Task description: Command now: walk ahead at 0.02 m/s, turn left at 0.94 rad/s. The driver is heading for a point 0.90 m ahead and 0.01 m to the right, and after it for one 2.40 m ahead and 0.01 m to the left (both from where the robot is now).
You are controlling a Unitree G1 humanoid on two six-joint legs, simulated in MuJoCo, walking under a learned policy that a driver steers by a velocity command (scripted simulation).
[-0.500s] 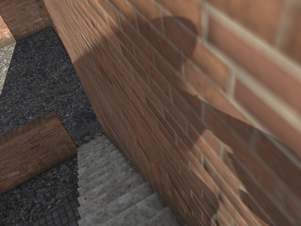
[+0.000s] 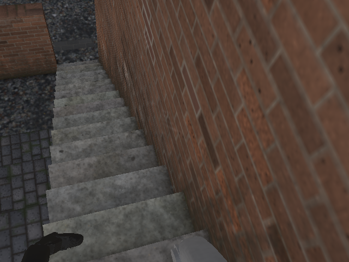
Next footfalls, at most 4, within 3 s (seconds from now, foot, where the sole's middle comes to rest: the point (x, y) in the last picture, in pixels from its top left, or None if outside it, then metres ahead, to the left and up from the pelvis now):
0.24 left None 0.14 0.34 -0.91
0.24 right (142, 257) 0.28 -0.07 -0.97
0.40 right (114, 246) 0.35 0.03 -0.99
0.58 right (123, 245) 0.36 -0.01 -1.10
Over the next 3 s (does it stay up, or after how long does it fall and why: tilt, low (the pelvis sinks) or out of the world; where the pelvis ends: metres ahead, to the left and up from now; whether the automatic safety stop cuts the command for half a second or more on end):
falls after 0.96 s (out of the world)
